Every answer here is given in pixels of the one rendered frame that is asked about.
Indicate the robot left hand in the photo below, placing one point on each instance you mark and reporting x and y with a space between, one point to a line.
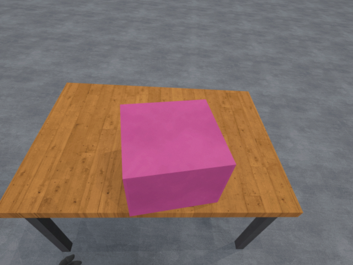
69 261

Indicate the table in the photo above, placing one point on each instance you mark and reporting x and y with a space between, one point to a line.
73 169

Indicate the carton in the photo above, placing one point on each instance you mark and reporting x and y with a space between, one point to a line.
173 156

